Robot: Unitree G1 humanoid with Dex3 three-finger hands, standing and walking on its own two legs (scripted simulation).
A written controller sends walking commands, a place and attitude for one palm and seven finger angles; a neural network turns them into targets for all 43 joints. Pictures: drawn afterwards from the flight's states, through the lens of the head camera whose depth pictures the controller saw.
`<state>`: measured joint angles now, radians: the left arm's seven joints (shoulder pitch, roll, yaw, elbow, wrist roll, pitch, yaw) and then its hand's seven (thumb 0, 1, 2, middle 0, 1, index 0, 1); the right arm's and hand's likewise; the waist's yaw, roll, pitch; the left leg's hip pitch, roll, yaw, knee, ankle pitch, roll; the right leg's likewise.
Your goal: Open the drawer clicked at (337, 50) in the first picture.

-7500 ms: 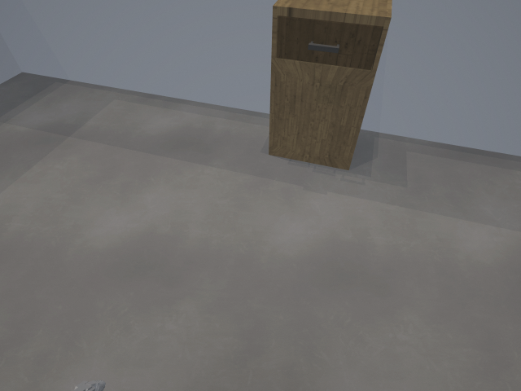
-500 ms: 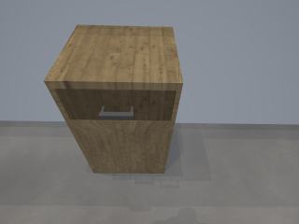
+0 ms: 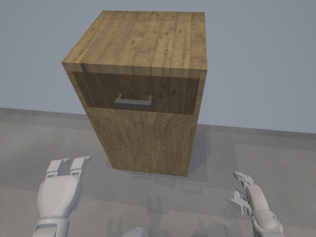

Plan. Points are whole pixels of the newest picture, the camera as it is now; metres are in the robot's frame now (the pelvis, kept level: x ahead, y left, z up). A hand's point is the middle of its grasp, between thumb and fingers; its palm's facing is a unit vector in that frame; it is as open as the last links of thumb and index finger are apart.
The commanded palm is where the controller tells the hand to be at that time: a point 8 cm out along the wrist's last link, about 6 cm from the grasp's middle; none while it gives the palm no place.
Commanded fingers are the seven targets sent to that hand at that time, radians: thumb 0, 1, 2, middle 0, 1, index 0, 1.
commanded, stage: raise the hand with hooked fingers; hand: left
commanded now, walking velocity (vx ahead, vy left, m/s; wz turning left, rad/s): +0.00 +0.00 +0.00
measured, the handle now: (134, 100) +0.56 +0.18 -0.02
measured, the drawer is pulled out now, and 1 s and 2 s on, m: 0.00 0.00 0.00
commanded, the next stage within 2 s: move the hooked fingers above the handle in 1.34 s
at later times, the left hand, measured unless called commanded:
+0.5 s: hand (77, 151) +0.28 +0.25 +0.07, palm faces +0.07 -0.08 -0.99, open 12.3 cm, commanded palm +0.26 +0.25 +0.13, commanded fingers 0.00 -0.36 0.36 -0.29 -1.11 -0.29 -1.11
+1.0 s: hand (66, 116) +0.34 +0.28 +0.13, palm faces +0.05 -0.07 -1.00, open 13.8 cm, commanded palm +0.31 +0.28 +0.18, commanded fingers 0.00 -0.50 0.30 -0.30 -1.20 -0.30 -1.20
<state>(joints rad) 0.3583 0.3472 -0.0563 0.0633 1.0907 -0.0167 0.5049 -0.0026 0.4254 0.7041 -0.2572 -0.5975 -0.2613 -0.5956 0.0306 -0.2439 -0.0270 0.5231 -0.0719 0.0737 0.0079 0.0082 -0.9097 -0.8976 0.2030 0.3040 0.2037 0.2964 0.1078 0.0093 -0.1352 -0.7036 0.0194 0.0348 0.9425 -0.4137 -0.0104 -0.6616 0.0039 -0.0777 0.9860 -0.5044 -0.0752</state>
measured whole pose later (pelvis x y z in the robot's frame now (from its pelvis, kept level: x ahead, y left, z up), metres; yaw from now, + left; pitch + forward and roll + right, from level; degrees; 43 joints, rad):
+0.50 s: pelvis +0.02 +0.01 +0.03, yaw -1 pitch +7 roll +1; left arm 0.19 0.38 -0.03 0.06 0.99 0.02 0.35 0.00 -0.14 0.46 -0.30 -0.97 -0.30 -0.97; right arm 0.16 -0.28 -0.06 0.64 -0.03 0.10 -0.02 0.01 -0.91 -0.90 0.20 0.30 0.20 0.30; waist 0.05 0.06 -0.08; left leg -0.48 0.01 0.06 0.69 -0.33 0.01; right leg -0.45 0.00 -0.04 0.73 -0.41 -0.05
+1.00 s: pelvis +0.03 +0.04 +0.05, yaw +0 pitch +3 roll +0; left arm -0.11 0.46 -0.08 0.12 0.95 0.07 0.09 0.00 -0.49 0.31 -0.32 -1.20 -0.32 -1.20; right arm 0.12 -0.23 0.02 0.62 0.01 0.14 -0.02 0.01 -0.91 -0.90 0.21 0.30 0.21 0.30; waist 0.08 0.07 -0.03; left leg -0.31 -0.03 0.05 0.53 -0.26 0.04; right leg -0.26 -0.02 -0.05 0.54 -0.32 -0.01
